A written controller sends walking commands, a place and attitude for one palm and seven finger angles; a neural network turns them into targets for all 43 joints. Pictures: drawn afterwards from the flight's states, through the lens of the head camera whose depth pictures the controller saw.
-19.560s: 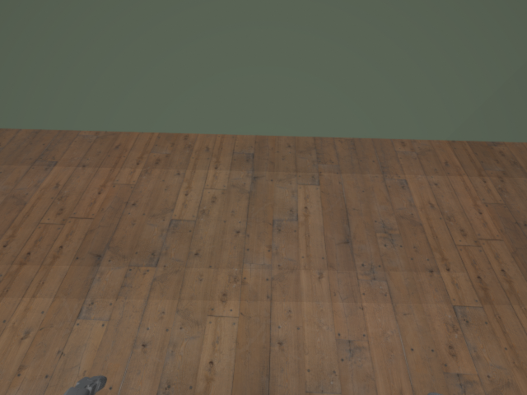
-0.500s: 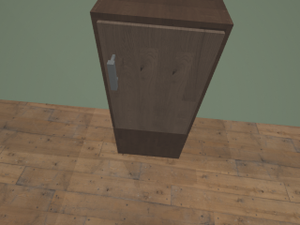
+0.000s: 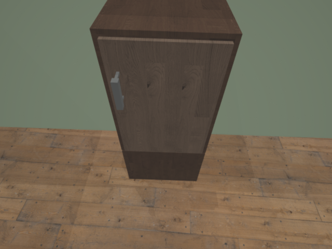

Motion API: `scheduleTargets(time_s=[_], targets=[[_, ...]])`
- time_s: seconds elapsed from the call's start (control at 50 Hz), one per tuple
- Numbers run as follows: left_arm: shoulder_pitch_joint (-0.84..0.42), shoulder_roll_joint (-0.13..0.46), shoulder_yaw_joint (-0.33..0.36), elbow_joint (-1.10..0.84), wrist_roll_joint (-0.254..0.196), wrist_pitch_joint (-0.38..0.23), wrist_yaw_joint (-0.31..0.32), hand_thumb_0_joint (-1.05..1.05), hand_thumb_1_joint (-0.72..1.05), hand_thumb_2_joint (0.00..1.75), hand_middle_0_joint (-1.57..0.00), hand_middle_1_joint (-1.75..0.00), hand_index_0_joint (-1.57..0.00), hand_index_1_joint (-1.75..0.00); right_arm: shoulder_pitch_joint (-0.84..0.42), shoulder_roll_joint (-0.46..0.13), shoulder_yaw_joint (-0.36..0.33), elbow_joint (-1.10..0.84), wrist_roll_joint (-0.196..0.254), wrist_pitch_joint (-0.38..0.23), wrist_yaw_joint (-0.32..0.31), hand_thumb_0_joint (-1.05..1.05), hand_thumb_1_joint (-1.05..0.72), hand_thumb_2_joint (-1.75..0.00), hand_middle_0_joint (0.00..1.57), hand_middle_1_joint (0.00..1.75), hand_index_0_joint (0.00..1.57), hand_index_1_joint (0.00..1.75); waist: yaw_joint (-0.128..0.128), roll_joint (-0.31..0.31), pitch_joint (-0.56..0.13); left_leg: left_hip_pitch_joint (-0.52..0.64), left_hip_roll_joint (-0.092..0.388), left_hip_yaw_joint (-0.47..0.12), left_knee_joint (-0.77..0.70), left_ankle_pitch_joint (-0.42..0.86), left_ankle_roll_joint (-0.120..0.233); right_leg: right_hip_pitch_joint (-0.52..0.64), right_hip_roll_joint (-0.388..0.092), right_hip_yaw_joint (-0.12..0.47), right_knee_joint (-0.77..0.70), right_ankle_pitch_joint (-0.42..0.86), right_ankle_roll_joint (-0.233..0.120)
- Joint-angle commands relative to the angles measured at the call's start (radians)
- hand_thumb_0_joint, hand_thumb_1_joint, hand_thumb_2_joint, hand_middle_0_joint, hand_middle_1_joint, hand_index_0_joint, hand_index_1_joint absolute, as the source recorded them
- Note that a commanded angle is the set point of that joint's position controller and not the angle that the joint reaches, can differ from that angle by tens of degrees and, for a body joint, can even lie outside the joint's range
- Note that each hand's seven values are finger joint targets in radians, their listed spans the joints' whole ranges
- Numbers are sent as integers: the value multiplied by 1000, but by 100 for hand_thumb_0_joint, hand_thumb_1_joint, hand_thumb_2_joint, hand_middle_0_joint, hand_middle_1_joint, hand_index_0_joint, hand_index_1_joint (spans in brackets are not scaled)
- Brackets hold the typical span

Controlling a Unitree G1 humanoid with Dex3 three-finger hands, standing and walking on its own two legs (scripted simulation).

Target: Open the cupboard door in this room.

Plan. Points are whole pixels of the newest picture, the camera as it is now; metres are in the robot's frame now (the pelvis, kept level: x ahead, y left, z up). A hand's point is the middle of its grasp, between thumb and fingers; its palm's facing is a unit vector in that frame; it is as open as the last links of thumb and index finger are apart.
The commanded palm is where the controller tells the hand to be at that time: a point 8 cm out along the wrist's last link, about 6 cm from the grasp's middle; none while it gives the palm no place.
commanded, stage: look again from close up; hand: left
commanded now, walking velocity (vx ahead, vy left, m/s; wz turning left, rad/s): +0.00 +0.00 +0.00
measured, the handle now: (118, 90) +0.59 +0.20 +0.02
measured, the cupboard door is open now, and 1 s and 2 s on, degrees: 0 0 0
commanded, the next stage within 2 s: shuffle to correct the standing spot in 0.48 s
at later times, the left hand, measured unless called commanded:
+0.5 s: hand out of the picture -0.02 +0.16 -0.18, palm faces +0.01 -0.98 -0.20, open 7.4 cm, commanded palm none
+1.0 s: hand out of the picture +0.03 +0.16 -0.19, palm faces +0.00 -0.98 -0.18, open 7.4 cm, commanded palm none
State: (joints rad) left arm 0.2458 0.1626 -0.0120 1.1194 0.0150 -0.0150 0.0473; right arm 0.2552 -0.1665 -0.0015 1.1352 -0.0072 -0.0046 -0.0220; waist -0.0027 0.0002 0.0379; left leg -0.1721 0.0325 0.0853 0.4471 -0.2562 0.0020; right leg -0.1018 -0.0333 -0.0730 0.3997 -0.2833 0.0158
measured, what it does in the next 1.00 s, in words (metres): lifts its right foot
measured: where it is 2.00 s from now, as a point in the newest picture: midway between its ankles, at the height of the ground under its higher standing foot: outside the picture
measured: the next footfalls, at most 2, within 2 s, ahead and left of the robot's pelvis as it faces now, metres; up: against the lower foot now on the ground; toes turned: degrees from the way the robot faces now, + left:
right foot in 1.10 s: +0.12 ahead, -0.11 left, +0.00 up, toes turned -2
left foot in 1.48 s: +0.13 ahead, +0.11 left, +0.00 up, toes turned +3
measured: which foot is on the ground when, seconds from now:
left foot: down 0.00-1.00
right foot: down 0.00-0.88, up 0.90-1.00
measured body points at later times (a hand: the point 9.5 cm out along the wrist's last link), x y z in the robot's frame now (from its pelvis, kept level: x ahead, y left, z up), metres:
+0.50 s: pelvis -0.02 -0.01 +0.00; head -0.01 -0.02 +0.44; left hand -0.02 +0.21 -0.16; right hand -0.03 -0.22 -0.17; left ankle -0.02 +0.11 -0.74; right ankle -0.05 -0.12 -0.74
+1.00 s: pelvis +0.05 -0.01 -0.01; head +0.08 -0.01 +0.44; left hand +0.03 +0.22 -0.17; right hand +0.01 -0.22 -0.17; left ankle -0.02 +0.11 -0.74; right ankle -0.01 -0.10 -0.70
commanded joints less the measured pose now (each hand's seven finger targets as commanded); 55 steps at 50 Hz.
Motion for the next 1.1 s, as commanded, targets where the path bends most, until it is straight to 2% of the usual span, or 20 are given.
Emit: scheduleTargets(time_s=[0.0, 0.06, 0.16, 0.22, 0.44, 0.56, 0.64, 0.68, 0.74, 0.78, 0.82, 0.86, 0.88, 0.9, 0.92, 0.98, 1.02, 1.04, 1.06, 1.08], targets=[[60, 127, 20, -64, -1, -26, 10, 0, 90, 90, -20, -30, -20, -30, 86, -92, -9, -91, -7, -27, 4, 0, -90, -90, 20, 30, 20, 30, -17, 89, -34, -45, 81, -96, 7, 209, 17, -60, -96, 73, 47, 221, -66], [79, 104, 21, -66, -4, -18, 3, 0, 90, 90, -20, -30, -20, -30, 97, -102, -8, -107, -9, -31, -2, 0, -90, -90, 20, 30, 20, 30, -5, 91, -83, -6, 97, -102, 21, 331, 40, -49, -62, 48, 82, 156, -60], [71, 90, 16, -65, -3, -5, -7, 0, 90, 90, -20, -30, -20, -30, 88, -91, -3, -113, -7, -18, -1, 0, -90, -90, 20, 30, 20, 30, -2, -48, 59, -84, 77, -97, -28, 89, 42, -127, -64, 64, 34, 37, -52], [71, 90, 15, -63, -2, -1, -9, 0, 90, 90, -20, -30, -20, -30, 100, -81, 0, -101, -8, -18, 1, 0, -90, -90, 20, 30, 20, 30, -1, -19, 104, -97, 71, -97, -62, 46, 41, -155, -60, 69, 23, -2, -50], [102, 92, 21, -53, -2, -7, -12, 0, 90, 90, -20, -30, -20, -30, 100, -72, 0, -70, -6, -26, -4, 0, -90, -90, 20, 30, 20, 30, 7, -4, 29, -41, 70, -75, -55, 100, 35, -132, -74, 86, 7, 64, -50], [110, 89, 21, -39, -1, -10, -13, 0, 90, 90, -20, -30, -20, -30, 92, -60, -1, -56, -5, -24, -7, 0, -90, -90, 20, 30, 20, 30, 7, -7, 41, -34, 70, -66, -47, 112, 27, -141, -79, 95, -9, 99, -53], [134, 102, 33, -32, 6, -4, -20, 0, 90, 90, -20, -30, -20, -30, 93, -53, -7, -59, -14, -13, 3, 0, -90, -90, 20, 30, 20, 30, 14, -60, 86, -107, 31, -25, 20, -120, 25, -162, -97, 147, -64, -225, -85], [151, 119, 43, -33, 6, -2, -23, 0, 90, 90, -20, -30, -20, -30, 82, -39, -8, -69, -16, -11, 9, 0, -90, -90, 20, 30, 20, 30, 19, -108, 119, -159, 7, 6, 92, -142, 20, -177, -133, 203, -115, -324, -112], [173, 128, 57, -41, 8, -6, -23, 0, 90, 90, -20, -30, -20, -30, 78, -30, -11, -82, -17, -16, 12, 0, -90, -90, 20, 30, 20, 30, 20, -109, 142, -186, 6, 22, 178, -128, 24, -193, -182, 254, -151, -335, -148], [164, 122, 61, -46, 10, -13, -26, 0, 90, 90, -20, -30, -20, -30, 99, -24, -11, -83, -16, -28, 14, 0, -90, -90, 20, 30, 20, 30, 5, -84, 129, -136, 6, 23, 131, -89, 28, -196, -164, 201, -86, -194, -145], [144, 93, 60, -57, 11, -15, -31, 0, 90, 90, -20, -30, -20, -30, 186, -50, -14, -51, -14, -44, 9, 0, -90, -90, 20, 30, 20, 30, -23, 57, 82, -4, 50, -37, 38, 58, 51, -227, -70, 75, 91, -77, -107], [89, 41, 50, -87, 10, -23, -33, 0, 90, 90, -20, -30, -20, -30, 320, -137, -32, -4, -20, -55, -9, 0, -90, -90, 20, 30, 20, 30, -65, 309, 24, 174, 247, -294, -54, 369, 172, -402, 44, -79, 422, -177, -58], [32, 41, 47, -111, 10, -28, -30, 0, 90, 90, -20, -30, -20, -30, 366, -136, -32, 8, -24, -56, -17, 0, -90, -90, 20, 30, 20, 30, -86, 321, 35, 256, 308, -369, -76, 578, 240, -537, 44, -41, 570, -353, -62], [-6, 49, 49, -129, 8, -32, -29, 0, 90, 90, -20, -30, -20, -30, 371, -130, -29, 7, -25, -59, -20, 0, -90, -90, 20, 30, 20, 30, -89, 260, 34, 282, 338, -383, -58, 671, 278, -594, 8, -1, 645, -381, -70], [-46, 43, 52, -141, 5, -35, -32, 0, 90, 90, -20, -30, -20, -30, 345, -113, -28, -6, -25, -61, -20, 0, -90, -90, 20, 30, 20, 30, -84, 174, 61, 238, 347, -363, -56, 673, 284, -598, -18, 17, 648, -366, -75], [-29, -2, 50, -136, 3, -27, -47, 0, 90, 90, -20, -30, -20, -30, 216, -116, -26, -46, -31, -59, -21, 0, -90, -90, 20, 30, 20, 30, -25, 141, 60, 42, 262, -211, -80, 550, 204, -390, -24, -15, 478, -257, -63], [78, -15, 51, -102, 3, -24, -46, 0, 90, 90, -20, -30, -20, -30, 130, -114, -23, -64, -21, -53, -28, 0, -90, -90, 20, 30, 20, 30, 43, 103, 5, -15, 184, -101, 10, 568, 125, -190, 7, -56, 223, 11, -42], [149, 14, 55, -73, 3, -29, -40, 0, 90, 90, -20, -30, -20, -30, 133, -113, -23, -61, -9, -53, -28, 0, -90, -90, 20, 30, 20, 30, 68, 38, -50, -43, 141, -71, 83, 524, 83, -53, 3, -41, 105, 200, -29], [210, 85, 65, -51, 2, -39, -27, 0, 90, 90, -20, -30, -20, -30, 148, -91, -22, -64, 1, -56, -25, 0, -90, -90, 20, 30, 20, 30, 84, -61, -109, -128, 102, -55, 158, 363, 40, 105, -93, 72, 96, 469, -47], [243, 161, 79, -39, 4, -47, -15, 0, 90, 90, -20, -30, -20, -30, 168, -57, -20, -74, 9, -52, -23, 0, -90, -90, 20, 30, 20, 30, 75, -230, -163, -203, 21, -15, 294, -15, 1, 179, -295, 284, 99, 878, -143]])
